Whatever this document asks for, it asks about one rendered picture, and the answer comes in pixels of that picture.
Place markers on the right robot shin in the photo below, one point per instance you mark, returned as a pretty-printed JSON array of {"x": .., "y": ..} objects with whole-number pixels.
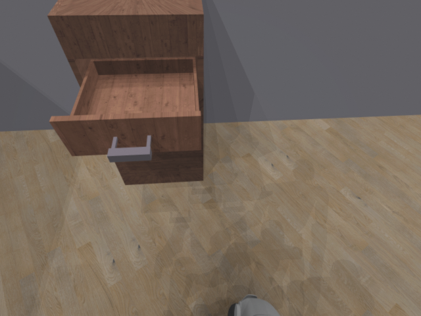
[{"x": 249, "y": 296}]

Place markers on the drawer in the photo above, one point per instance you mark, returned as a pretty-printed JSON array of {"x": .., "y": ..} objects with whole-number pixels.
[{"x": 131, "y": 99}]

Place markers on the cabinet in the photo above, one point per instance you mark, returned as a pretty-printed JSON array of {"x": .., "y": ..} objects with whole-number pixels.
[{"x": 137, "y": 29}]

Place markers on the handle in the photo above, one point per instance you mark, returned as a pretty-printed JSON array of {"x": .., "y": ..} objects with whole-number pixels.
[{"x": 129, "y": 153}]

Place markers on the robot right thigh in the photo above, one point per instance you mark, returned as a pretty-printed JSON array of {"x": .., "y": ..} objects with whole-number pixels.
[{"x": 254, "y": 307}]

